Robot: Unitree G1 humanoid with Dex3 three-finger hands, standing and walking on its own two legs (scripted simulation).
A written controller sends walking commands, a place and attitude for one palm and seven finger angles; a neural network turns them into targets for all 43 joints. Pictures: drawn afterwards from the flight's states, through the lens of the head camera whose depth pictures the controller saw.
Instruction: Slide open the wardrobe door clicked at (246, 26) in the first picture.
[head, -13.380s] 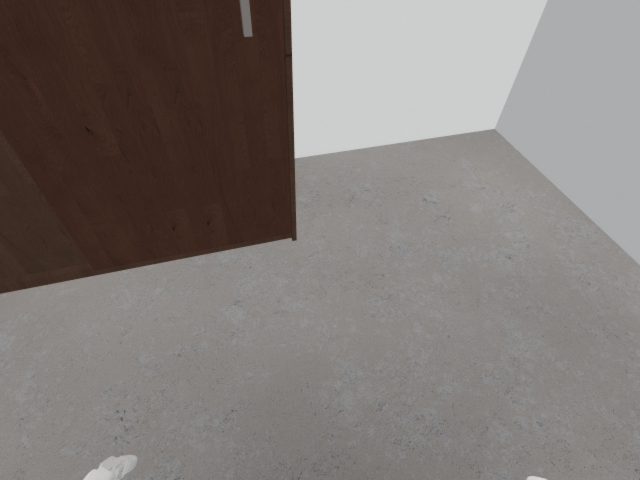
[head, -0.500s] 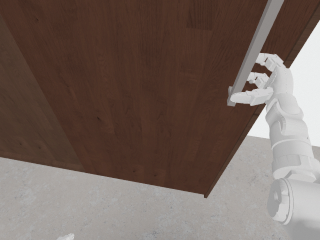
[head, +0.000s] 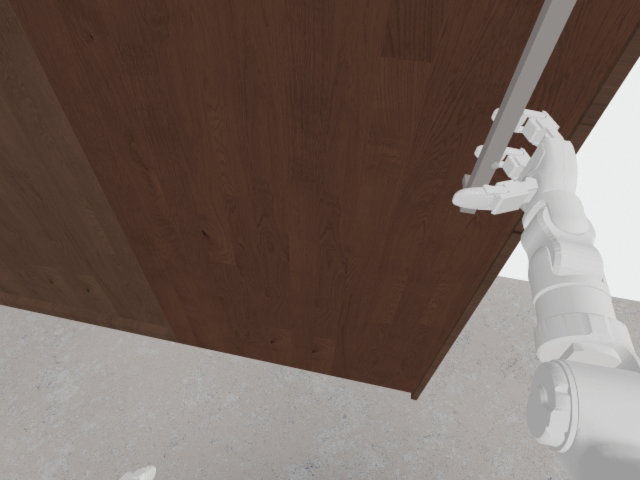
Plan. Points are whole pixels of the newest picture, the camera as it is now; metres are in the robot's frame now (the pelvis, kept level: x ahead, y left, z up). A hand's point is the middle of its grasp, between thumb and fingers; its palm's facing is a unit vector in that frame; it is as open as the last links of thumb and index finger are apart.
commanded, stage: slide the fingers in behind the handle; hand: right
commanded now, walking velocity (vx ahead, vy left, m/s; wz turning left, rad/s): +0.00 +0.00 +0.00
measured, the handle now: (502, 113) +0.50 -0.15 +0.24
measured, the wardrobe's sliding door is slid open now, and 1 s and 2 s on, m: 0.00 0.00 0.00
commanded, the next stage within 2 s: grip the handle and tug to test in 1.42 s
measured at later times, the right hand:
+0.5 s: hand (474, 164) +0.46 -0.13 +0.19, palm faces +0.07 +1.00 +0.03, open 14.0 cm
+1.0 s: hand (469, 167) +0.45 -0.12 +0.19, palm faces +0.09 +1.00 +0.02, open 14.0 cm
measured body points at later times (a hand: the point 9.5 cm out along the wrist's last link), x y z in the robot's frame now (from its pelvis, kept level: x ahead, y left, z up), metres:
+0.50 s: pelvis +0.01 +0.00 +0.00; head +0.01 +0.02 +0.45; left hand +0.12 +0.26 -0.11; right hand +0.45 -0.18 +0.19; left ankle -0.05 +0.12 -0.73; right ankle +0.05 -0.13 -0.73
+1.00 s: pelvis +0.01 +0.01 +0.00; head +0.02 +0.03 +0.45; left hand +0.12 +0.27 -0.11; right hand +0.44 -0.17 +0.19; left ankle -0.05 +0.12 -0.73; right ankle +0.05 -0.13 -0.73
